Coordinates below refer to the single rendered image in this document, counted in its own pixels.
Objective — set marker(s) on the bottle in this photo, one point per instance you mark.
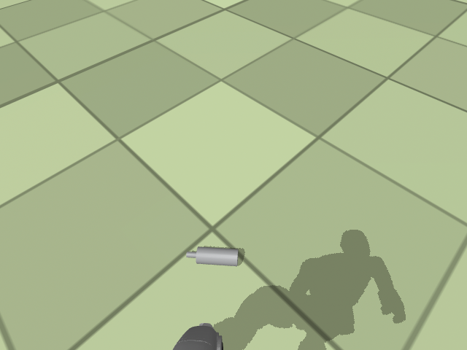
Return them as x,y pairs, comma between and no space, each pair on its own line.
215,256

